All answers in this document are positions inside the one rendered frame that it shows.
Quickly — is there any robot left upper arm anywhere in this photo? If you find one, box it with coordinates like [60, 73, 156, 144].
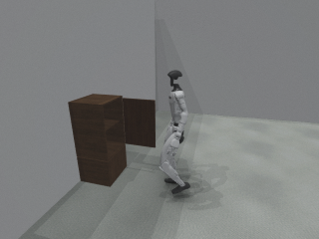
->
[174, 91, 188, 118]

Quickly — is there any robot right thigh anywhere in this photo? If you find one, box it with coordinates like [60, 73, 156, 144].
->
[163, 126, 174, 161]

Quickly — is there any robot left hand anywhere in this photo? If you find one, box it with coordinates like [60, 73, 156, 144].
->
[166, 138, 179, 156]

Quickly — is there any cupboard door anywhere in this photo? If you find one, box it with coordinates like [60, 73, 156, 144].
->
[123, 98, 156, 148]

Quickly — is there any left robot shin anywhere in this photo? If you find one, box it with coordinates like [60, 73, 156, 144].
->
[159, 161, 184, 186]

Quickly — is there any left robot forearm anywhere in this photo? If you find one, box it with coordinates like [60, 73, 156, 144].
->
[174, 113, 187, 139]

